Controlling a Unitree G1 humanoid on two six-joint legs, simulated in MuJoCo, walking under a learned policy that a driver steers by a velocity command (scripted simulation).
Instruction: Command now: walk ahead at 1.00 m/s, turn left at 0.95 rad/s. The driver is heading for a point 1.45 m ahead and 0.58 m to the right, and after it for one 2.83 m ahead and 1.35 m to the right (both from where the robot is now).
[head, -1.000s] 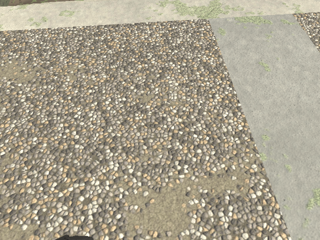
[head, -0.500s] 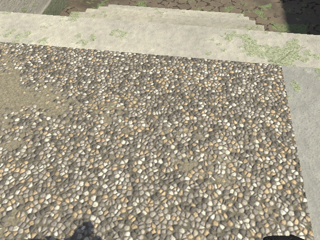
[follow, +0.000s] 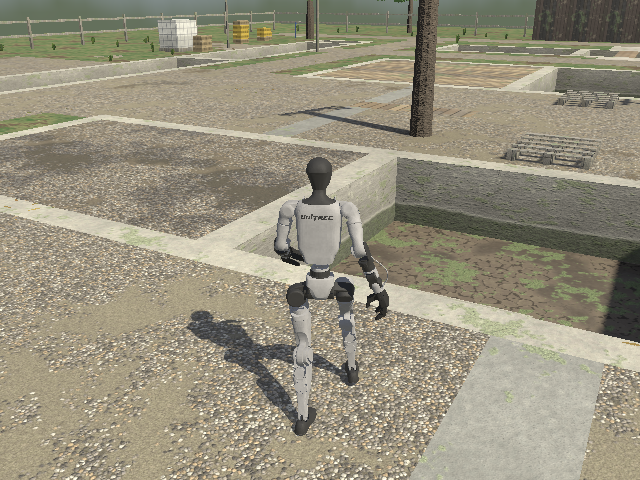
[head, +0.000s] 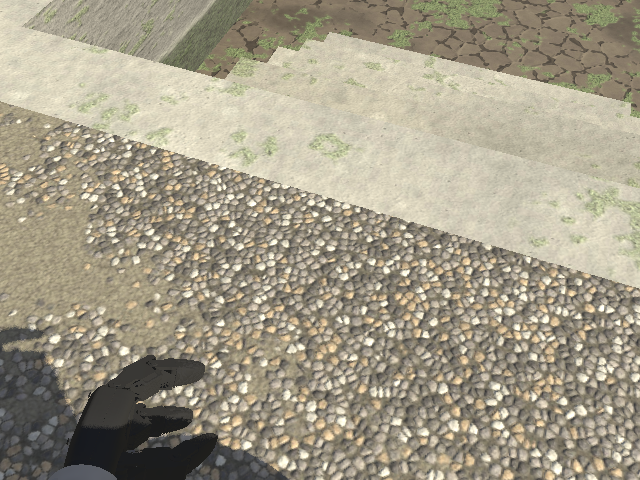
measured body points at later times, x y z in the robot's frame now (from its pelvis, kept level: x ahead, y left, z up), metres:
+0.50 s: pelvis +0.44 +0.00 +0.00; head +0.46 +0.01 +0.45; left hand +0.43 +0.28 -0.13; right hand +0.65 -0.24 -0.06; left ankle +0.50 +0.11 -0.72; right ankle +0.27 -0.13 -0.64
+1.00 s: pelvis +0.86 -0.15 -0.01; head +0.89 -0.15 +0.44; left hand +1.07 +0.07 -0.13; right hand +0.86 -0.43 -0.10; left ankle +0.88 +0.04 -0.61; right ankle +0.87 -0.16 -0.72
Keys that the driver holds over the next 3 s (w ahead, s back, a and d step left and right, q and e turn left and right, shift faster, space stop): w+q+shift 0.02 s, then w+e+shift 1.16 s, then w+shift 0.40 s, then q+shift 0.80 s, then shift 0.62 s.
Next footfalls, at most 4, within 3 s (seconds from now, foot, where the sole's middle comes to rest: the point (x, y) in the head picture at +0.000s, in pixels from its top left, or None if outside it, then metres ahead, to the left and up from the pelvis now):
0.04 right None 0.24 -0.16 -0.76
0.42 left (231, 442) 0.54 0.11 -0.76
0.86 right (342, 277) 0.91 -0.18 -0.76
1.28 left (355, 151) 1.33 -0.29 -0.76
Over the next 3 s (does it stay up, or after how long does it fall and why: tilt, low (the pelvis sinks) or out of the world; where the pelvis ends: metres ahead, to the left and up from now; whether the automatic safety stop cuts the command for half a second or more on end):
stays up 1.52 -0.73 -0.17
